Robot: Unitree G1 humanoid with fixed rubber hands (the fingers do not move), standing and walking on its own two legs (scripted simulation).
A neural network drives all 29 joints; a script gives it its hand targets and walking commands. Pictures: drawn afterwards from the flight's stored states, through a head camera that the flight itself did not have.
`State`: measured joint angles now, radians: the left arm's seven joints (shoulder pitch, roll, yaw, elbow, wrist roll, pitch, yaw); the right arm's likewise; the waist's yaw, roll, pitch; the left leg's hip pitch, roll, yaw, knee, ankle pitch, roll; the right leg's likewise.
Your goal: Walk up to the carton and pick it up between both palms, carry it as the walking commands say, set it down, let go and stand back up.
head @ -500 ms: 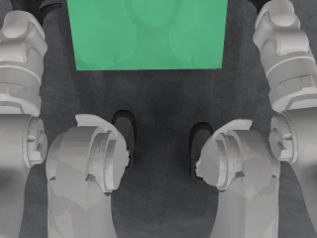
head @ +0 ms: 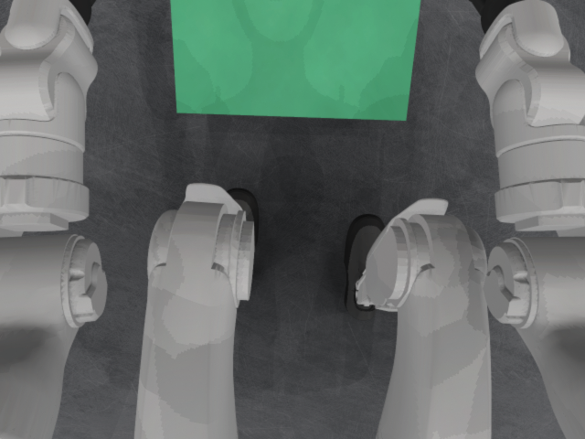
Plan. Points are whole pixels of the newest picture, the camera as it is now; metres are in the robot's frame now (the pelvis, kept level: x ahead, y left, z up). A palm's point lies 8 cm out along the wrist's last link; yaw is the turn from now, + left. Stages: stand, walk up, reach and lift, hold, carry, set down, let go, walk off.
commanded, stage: set down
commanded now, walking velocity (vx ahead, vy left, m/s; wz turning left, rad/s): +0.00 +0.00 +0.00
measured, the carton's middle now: (293, 22) +0.53 +0.05 -0.32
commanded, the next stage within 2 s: let go in 0.94 s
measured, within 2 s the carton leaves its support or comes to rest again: neither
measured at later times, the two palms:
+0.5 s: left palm out of the picture +0.51 +0.27 -0.01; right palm out of the picture +0.54 -0.17 +0.00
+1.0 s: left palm out of the picture +0.51 +0.28 +0.11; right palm out of the picture +0.54 -0.17 +0.11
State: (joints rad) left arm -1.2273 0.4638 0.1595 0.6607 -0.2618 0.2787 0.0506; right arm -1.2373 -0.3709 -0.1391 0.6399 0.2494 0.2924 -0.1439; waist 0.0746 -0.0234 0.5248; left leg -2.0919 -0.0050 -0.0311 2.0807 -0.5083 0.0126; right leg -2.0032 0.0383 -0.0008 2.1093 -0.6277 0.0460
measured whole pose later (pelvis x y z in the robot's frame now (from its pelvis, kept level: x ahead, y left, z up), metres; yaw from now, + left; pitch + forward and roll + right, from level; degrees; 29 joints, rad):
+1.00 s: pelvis +0.01 +0.01 +0.24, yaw +2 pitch +26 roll -3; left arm -1.20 0.50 0.20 0.61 -0.20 0.39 -0.02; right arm -1.18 -0.38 -0.23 0.56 0.15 0.40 -0.05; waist 0.03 0.00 0.52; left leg -1.35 -0.03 -0.06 1.20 -0.29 0.01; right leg -1.28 0.03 0.02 1.20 -0.37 0.05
